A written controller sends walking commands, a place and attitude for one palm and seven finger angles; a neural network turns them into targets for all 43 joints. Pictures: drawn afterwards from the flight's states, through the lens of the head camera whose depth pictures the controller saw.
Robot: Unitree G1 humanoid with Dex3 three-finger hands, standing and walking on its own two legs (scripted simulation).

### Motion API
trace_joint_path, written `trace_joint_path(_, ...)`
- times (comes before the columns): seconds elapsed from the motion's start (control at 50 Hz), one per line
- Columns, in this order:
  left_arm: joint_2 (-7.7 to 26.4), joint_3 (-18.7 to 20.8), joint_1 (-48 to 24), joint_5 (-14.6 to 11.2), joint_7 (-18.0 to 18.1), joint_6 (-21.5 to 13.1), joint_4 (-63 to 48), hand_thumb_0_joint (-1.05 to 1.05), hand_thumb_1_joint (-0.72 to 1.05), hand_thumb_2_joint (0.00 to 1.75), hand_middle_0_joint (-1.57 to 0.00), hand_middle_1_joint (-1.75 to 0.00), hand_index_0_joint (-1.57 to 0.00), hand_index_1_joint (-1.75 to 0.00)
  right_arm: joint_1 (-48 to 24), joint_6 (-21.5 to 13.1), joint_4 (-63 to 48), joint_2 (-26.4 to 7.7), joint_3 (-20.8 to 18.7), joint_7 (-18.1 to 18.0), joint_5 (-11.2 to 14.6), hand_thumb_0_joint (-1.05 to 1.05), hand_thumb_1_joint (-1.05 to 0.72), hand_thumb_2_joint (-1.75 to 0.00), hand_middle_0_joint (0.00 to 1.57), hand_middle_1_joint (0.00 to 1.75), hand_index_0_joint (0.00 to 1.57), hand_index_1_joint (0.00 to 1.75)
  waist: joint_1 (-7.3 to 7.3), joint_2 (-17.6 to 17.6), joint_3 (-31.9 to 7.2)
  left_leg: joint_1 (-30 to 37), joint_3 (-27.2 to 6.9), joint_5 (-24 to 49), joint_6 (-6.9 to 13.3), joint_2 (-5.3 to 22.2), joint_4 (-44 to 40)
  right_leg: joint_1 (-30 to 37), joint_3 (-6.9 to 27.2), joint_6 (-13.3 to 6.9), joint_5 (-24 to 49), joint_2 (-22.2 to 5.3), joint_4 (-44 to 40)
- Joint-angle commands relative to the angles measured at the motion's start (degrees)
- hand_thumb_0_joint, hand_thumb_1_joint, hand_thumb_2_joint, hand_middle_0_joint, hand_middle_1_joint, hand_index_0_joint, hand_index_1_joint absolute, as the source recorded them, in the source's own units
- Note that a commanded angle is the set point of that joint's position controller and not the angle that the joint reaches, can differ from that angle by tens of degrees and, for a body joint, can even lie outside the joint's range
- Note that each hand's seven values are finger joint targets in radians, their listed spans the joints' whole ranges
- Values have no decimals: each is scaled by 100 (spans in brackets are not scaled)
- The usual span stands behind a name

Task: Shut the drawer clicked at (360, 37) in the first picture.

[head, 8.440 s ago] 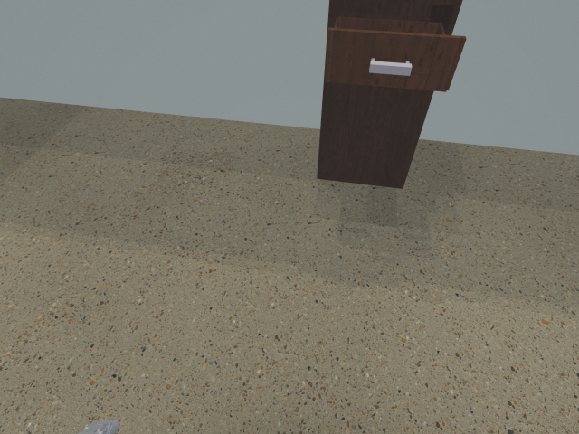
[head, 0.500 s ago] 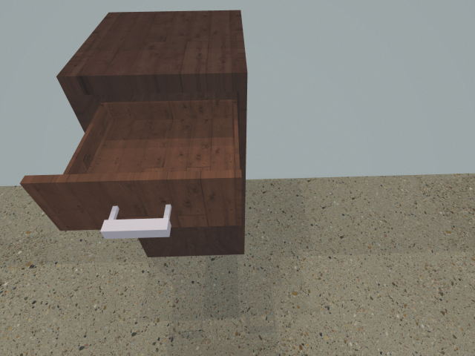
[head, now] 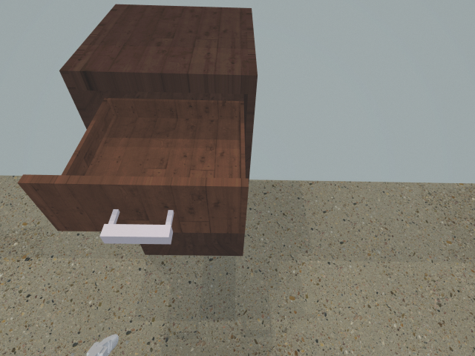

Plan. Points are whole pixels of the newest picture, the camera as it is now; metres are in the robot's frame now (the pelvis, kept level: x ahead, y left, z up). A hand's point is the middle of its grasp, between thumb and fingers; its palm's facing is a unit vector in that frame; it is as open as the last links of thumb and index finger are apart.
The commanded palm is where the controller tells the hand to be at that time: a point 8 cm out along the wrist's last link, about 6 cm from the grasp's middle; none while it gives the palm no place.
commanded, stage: raise the hand and make a fist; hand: left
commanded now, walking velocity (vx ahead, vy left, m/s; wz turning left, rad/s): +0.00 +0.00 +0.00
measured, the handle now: (140, 224) +0.34 +0.21 +0.01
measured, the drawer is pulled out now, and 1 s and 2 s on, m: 0.29 0.29 0.29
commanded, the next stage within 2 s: bring the fist close to the handle in 1.80 s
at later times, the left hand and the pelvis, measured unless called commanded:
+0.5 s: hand (128, 355) +0.13 +0.17 +0.00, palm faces +0.11 -0.99 -0.08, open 5.0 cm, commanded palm +0.10 +0.23 +0.00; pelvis -0.05 -0.05 -0.08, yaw +3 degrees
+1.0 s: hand (118, 333) +0.14 +0.18 +0.04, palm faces +0.07 -1.00 -0.04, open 3.1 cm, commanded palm +0.11 +0.22 +0.06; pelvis -0.02 -0.01 -0.04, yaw +2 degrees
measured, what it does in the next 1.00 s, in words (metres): stands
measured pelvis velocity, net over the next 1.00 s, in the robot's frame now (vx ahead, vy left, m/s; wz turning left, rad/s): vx -0.02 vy -0.01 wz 0.04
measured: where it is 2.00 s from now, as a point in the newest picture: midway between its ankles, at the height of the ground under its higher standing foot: outside the picture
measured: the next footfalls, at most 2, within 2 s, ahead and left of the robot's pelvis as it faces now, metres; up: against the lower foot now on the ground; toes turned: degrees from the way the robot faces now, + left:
none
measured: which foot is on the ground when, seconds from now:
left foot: down 0.00-1.00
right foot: down 0.00-1.00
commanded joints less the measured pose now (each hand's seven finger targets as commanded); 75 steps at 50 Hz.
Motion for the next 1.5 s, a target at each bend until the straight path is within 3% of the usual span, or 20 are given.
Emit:
trace_joint_path(0.0, 83, 196, -131, -267, -85, -1120, -2775, 0, 90, 90, -32, -43, -32, -43, -711, -920, -1579, -1044, -431, -16, -64, 0, -90, -90, 20, 30, 20, 30, -289, 110, -293, -188, -531, 1677, -71, 208, 231, -1216, -561, -124, 807, 262, 38)
trace_joint_path(0.02, -117, 287, 726, -359, -314, -1454, -2230, 0, 90, 90, -34, -45, -34, -45, -825, -908, -1737, -999, -477, 35, -113, 0, -90, -90, 20, 30, 20, 30, -103, -502, -220, -698, -501, 1415, -82, 178, 492, -1420, -651, -125, 762, 321, 280)
trace_joint_path(0.08, -325, 494, 1709, -629, -1314, -2773, -1635, 0, 90, 90, -40, -52, -40, -52, -1121, -801, -2158, -947, -601, 275, -129, 0, -90, -90, 20, 30, 20, 30, 245, -1094, -453, -1900, -285, 864, -166, 48, 1393, -2028, -591, -165, 855, 345, 1282)
trace_joint_path(0.12, -66, 637, 1540, -783, -2070, -3702, -1819, 0, 90, 90, -44, -56, -44, -56, -1320, -826, -2469, -984, -660, 404, -115, 0, -90, -90, 20, 30, 20, 30, 222, -642, -782, -2469, -211, 526, -174, -9, 2000, -2384, -386, -202, 835, 274, 1834)
trace_joint_path(0.14, 341, 1103, 1654, -773, -2197, -3794, -1839, 0, 90, 90, -46, -58, -46, -58, -1304, -785, -2625, -971, -704, 431, -65, 0, -90, -90, 20, 30, 20, 30, 363, -242, -935, -2566, -149, 427, -144, -33, 2109, -2347, -257, -239, 750, 225, 1923)
trace_joint_path(0.18, 673, 1377, 1319, -944, -2311, -3554, -2633, 0, 90, 90, -50, -62, -50, -62, -1458, -680, -3095, -996, -677, 346, -14, 0, -90, -90, 20, 30, 20, 30, 408, -23, -1531, -2702, -42, 265, -52, -111, 2250, -2152, -63, -215, 553, 211, 2003)
trace_joint_path(0.26, 897, 1559, 175, -1171, -1987, -3316, -4155, 0, 90, 90, -58, -71, -58, -71, -1110, -572, -3299, -854, -590, 91, 31, 0, -90, -90, 20, 30, 20, 30, 99, 388, -1803, -2657, -183, -72, 59, -54, 2591, -2382, 403, -118, -211, 204, 1697)
trace_joint_path(0.32, 888, 1231, -569, -1092, -1945, -3554, -4682, 0, 90, 90, -64, -78, -64, -78, -881, -649, -3159, -842, -466, -28, 12, 0, -90, -90, 20, 30, 20, 30, -279, 517, -1528, -2668, -311, -211, 120, 36, 2786, -2725, 490, -105, -457, 209, 1547)
trace_joint_path(0.34, 887, 1066, -795, -1096, -2020, -3599, -4751, 0, 90, 90, -66, -80, -66, -80, -864, -687, -3132, -884, -417, -71, -7, 0, -90, -90, 20, 30, 20, 30, -407, 258, -1461, -2762, -348, -307, 155, 71, 2896, -2830, 563, -68, -638, 217, 1494)
trace_joint_path(0.38, 925, 945, -925, -1154, -2287, -3505, -4265, 0, 90, 90, -70, -84, -70, -84, -856, -799, -2975, -922, -353, -143, 56, 0, -90, -90, 20, 30, 20, 30, -500, 382, -1119, -2888, -395, -604, 146, 95, 2921, -2973, 692, -62, -1117, 195, 1266)
trace_joint_path(0.44, 1187, 1141, -807, -1275, -2623, -2948, -3560, 0, 90, 90, -76, -91, -76, -91, -969, -871, -2887, -1011, -265, -220, 140, 0, -90, -90, 20, 30, 20, 30, -387, 239, -1023, -3003, -445, -770, 159, 84, 2772, -2678, 872, -14, -1624, 133, 915)
trace_joint_path(0.52, 1305, 1751, -158, -1495, -2572, -2125, -3476, 0, 90, 90, -84, -99, -84, -99, -1050, -864, -2975, -877, -265, -241, 170, 0, -90, -90, 20, 30, 20, 30, 42, 170, -1529, -2724, -455, -323, 110, 21, 2383, -1774, 874, 111, -850, -66, 770)
trace_joint_path(0.6, 1262, 2124, 426, -1542, -2254, -2066, -3603, 0, 90, 90, -92, -108, -92, -108, -1083, -789, -2918, -752, -328, -186, 135, 0, -90, -90, 20, 30, 20, 30, 222, -187, -1482, -2549, -463, 63, 50, 24, 2095, -1382, 719, 204, 110, -92, 851)
trace_joint_path(0.64, 1208, 2028, 506, -1496, -2189, -2210, -3668, 0, 90, 90, -96, -112, -96, -112, -1099, -823, -2895, -762, -341, -167, 106, 0, -90, -90, 20, 30, 20, 30, 169, -435, -1278, -2492, -480, 175, 55, 37, 2017, -1402, 643, 228, 425, -57, 874)
trace_joint_path(0.68, 990, 1725, 624, -1442, -2237, -2396, -3933, 0, 90, 90, -100, -117, -100, -117, -1004, -905, -2912, -804, -362, -129, 111, 0, -90, -90, 20, 30, 20, 30, 121, -59, -1252, -2250, -426, 230, 67, 11, 1892, -1549, 467, 156, 459, 19, 914)
trace_joint_path(0.74, 947, 1532, 697, -1398, -2236, -2564, -4193, 0, 90, 90, -106, -123, -106, -123, -964, -1048, -2892, -881, -384, -117, 122, 0, -90, -90, 20, 30, 20, 30, 45, -153, -1245, -2004, -442, 315, 104, 26, 1830, -1620, 310, 97, 445, 90, 911)
trace_joint_path(0.86, 813, 1125, 580, -1178, -1950, -2559, -4934, 0, 90, 90, -118, -136, -118, -136, -813, -1166, -2921, -943, -343, -74, 105, 0, -90, -90, 20, 30, 20, 30, -3, 358, -1277, -1524, -495, 339, 130, 45, 1559, -1838, -177, -82, 316, 274, 1114)
trace_joint_path(0.98, 501, 587, 678, -897, -1619, -2110, -5528, 0, 90, 90, -130, -149, -130, -149, -865, -1023, -3173, -872, -225, 27, 109, 0, -90, -90, 20, 30, 20, 30, 22, 630, -1226, -1234, -587, 394, 97, 119, 1311, -1751, -395, -121, 380, 309, 1175)
trace_joint_path(1.14, 544, 482, 769, -664, -1353, -1286, -5988, 0, 90, 90, -140, -160, -140, -160, -994, -723, -3362, -825, -60, 81, 100, 0, -90, -90, 20, 30, 20, 30, 105, 491, -932, -1122, -644, 514, 62, 187, 1072, -1472, -478, -131, 512, 347, 1044)
trace_joint_path(1.48, 575, 599, 879, -846, -1384, -935, -6286, 0, 90, 90, -140, -160, -140, -160, -1022, -947, -3336, -819, -5, -17, 193, 0, -90, -90, 20, 30, 20, 30, 157, 166, -699, -1019, -511, 89, 79, 87, 869, -1231, -355, -92, 210, 297, 543)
